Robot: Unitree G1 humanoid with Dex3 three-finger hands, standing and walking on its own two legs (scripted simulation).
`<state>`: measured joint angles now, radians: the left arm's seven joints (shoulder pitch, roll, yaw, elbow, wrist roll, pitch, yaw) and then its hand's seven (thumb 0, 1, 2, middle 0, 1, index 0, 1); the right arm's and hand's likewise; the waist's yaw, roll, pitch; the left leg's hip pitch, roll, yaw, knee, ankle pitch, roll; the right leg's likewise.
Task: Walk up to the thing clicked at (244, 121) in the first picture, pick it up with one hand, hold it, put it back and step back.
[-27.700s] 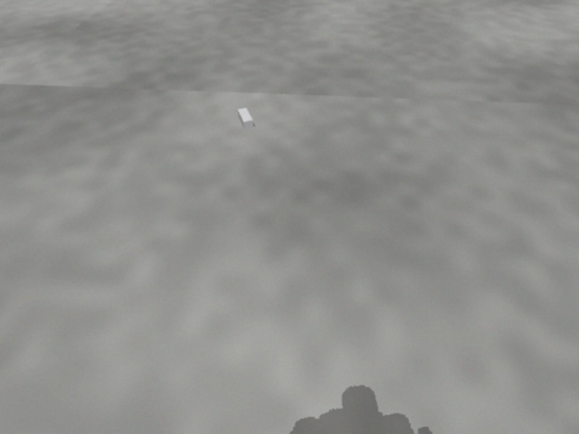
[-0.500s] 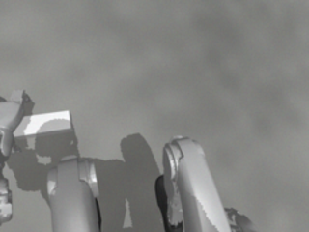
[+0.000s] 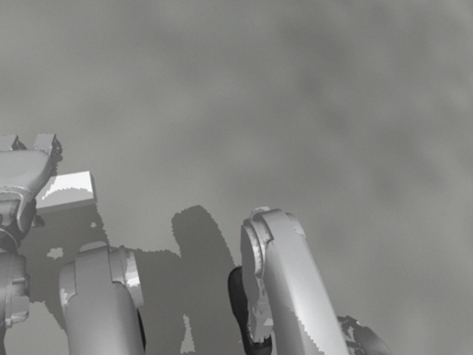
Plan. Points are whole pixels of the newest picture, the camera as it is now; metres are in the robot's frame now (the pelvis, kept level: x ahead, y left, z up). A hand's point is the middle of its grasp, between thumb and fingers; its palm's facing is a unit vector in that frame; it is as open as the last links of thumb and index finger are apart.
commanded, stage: approach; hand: left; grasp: from above
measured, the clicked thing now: (51, 194) +0.46 +0.27 -0.29
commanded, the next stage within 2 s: close in in 0.18 s
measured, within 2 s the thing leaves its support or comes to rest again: neither
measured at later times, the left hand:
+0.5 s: hand (15, 200) +0.43 +0.29 -0.19, palm faces -0.53 -0.07 -0.85, open 14.2 cm
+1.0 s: hand (47, 191) +0.45 +0.26 -0.25, palm faces -0.44 -0.09 -0.89, open 14.2 cm
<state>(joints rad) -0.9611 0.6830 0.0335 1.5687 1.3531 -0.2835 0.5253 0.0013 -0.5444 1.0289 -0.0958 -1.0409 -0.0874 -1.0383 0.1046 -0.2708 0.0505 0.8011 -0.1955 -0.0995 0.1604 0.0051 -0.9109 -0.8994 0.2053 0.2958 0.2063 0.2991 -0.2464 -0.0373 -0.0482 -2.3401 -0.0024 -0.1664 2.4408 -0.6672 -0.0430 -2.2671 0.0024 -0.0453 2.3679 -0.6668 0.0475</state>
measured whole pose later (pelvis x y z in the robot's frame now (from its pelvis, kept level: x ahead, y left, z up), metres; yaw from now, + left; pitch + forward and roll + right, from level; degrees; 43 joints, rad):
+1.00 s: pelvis +0.01 +0.01 -0.02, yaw -4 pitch +30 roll -10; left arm -0.99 0.82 0.18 1.74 1.34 -0.21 0.69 0.00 -0.53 1.00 -0.08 -1.01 -0.07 -1.01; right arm 0.07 -0.31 0.13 0.79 -0.29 -0.21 0.29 0.00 -0.91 -0.90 0.20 0.30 0.20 0.30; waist -0.34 -0.07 0.08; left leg -2.38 0.01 -0.23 2.56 -0.72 -0.04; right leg -2.29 0.04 -0.08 2.43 -0.68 0.07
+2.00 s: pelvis +0.01 +0.01 -0.02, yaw -6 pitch +27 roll -13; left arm -0.92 0.86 0.06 1.73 1.32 -0.31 0.73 0.00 -0.50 0.97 -0.09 -1.01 -0.09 -1.01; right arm 0.06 -0.31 0.24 0.79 -0.32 -0.27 0.34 0.01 -0.91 -0.91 0.20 0.30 0.20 0.30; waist -0.33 -0.11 0.15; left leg -2.32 0.01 -0.28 2.59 -0.75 -0.04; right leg -2.22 0.05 -0.13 2.42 -0.69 0.08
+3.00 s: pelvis +0.00 +0.01 -0.02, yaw -7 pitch +27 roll -14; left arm -0.98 0.92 0.12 1.77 1.24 -0.19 0.66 0.00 -0.10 0.66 -0.38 -0.75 -0.39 -0.73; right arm 0.06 -0.37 0.22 0.75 -0.28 -0.32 0.33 0.00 -0.90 -0.90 0.20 0.30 0.20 0.30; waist -0.37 -0.12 0.17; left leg -2.33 0.01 -0.28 2.57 -0.72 -0.03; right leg -2.22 0.05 -0.13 2.39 -0.67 0.07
